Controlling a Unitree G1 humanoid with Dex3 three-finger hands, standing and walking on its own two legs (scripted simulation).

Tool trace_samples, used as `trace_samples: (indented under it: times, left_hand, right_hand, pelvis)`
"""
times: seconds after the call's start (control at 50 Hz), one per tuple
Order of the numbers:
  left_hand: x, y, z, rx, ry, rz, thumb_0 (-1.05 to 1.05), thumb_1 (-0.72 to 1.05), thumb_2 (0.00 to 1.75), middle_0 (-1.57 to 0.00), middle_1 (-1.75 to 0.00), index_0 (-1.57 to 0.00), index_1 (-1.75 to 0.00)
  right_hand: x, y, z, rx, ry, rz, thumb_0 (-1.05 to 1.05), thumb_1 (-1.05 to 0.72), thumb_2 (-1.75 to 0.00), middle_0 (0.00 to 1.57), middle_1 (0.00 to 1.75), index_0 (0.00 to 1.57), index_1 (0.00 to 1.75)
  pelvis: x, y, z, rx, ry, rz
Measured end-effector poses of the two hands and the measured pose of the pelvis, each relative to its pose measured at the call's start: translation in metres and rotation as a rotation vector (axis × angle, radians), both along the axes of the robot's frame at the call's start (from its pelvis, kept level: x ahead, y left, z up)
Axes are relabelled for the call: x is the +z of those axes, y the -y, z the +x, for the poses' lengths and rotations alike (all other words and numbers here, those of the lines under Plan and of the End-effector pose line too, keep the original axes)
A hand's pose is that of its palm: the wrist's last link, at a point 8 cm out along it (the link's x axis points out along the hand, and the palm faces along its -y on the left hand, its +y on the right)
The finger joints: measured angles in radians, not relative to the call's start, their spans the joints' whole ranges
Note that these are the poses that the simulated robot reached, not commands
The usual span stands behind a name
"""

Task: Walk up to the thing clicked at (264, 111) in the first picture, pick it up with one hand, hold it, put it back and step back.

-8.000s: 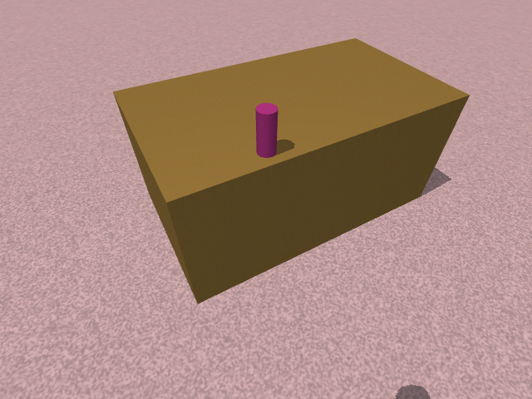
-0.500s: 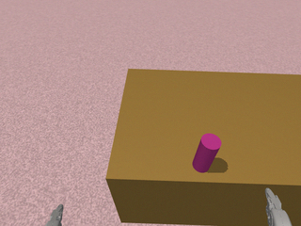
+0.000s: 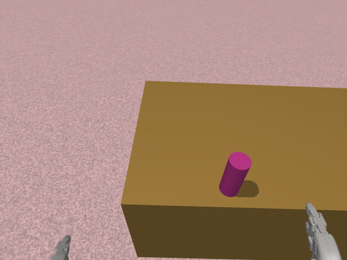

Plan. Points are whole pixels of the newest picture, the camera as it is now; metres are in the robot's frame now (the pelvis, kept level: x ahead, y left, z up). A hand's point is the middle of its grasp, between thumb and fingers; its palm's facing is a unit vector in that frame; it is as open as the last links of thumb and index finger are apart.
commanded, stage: go down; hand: right
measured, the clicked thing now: (233, 175) +0.42 -0.19 -0.10
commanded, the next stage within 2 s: none
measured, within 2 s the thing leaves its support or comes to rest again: neither
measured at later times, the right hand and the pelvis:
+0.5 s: hand (312, 213) +0.24 -0.31 +0.01, palm faces +0.25 +0.96 -0.14, open 17.6 cm; pelvis -0.02 +0.00 -0.01, yaw +0 degrees
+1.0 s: hand (318, 192) +0.29 -0.34 +0.02, palm faces +0.20 +0.98 -0.02, open 17.5 cm; pelvis -0.02 -0.01 -0.04, yaw +0 degrees
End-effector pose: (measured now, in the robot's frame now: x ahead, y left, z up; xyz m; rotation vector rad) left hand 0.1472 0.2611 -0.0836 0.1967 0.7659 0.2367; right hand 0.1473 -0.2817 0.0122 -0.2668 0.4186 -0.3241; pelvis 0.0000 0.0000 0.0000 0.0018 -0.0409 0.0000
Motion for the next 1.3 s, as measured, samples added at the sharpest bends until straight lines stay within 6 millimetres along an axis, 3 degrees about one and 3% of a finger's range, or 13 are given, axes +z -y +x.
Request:
trace_samples:
  times: [0.22,0.46,0.6,0.74,1.0,1.3]
  left_hand:
    - [-0.003,-0.005,-0.001,0.004,0.002,0.009,-0.01,-0.5,0.04,-0.07,-0.06,-0.07,-0.05]
    - [-0.006,-0.005,-0.015,0.006,-0.004,0.059,-0.01,-0.51,0.04,-0.06,-0.05,-0.06,-0.04]
    - [-0.012,0.005,-0.029,0.01,-0.013,0.078,-0.01,-0.51,0.04,-0.06,-0.06,-0.07,-0.04]
    - [-0.01,0.01,-0.029,0.004,0.007,0.119,-0.01,-0.51,0.04,-0.07,-0.06,-0.07,-0.05]
    - [-0.009,0.018,-0.023,-0.007,0.05,0.141,-0.01,-0.52,0.05,-0.07,-0.06,-0.07,-0.05]
    - [-0.008,0.008,-0.017,-0.021,0.083,0.176,-0.01,-0.53,0.06,-0.07,-0.06,-0.06,-0.06]
  right_hand:
    - [0.012,0.018,0.007,-0.037,0.099,0.006,-0.01,0.53,-0.07,0.03,0.07,0.06,0.07]
    - [0.013,0.064,0.056,0.039,0.219,0.112,-0.01,0.59,-0.06,0.03,0.07,0.05,0.06]
    - [0.008,0.082,0.079,0.075,0.267,0.168,-0.01,0.6,-0.05,0.02,0.07,0.05,0.06]
    - [0.008,0.096,0.097,0.092,0.329,0.193,-0.01,0.6,-0.05,0.03,0.06,0.05,0.06]
    - [0.007,0.11,0.116,0.123,0.368,0.219,-0.01,0.54,-0.05,0.04,0.05,0.05,0.05]
    - [0.009,0.123,0.132,0.131,0.421,0.236,-0.01,0.5,-0.05,0.05,0.05,0.06,0.05]
  pelvis:
    - [-0.003,-0.002,-0.007,-0.01,-0.009,0.001]
    - [-0.012,-0.002,-0.02,-0.01,-0.06,0.007]
    - [-0.019,0.004,-0.024,-0.003,-0.104,0.012]
    - [-0.026,0.009,-0.024,0.001,-0.141,0.021]
    - [-0.036,0.014,-0.017,0.004,-0.194,0.033]
    - [-0.047,0.011,-0.015,-0.003,-0.235,0.036]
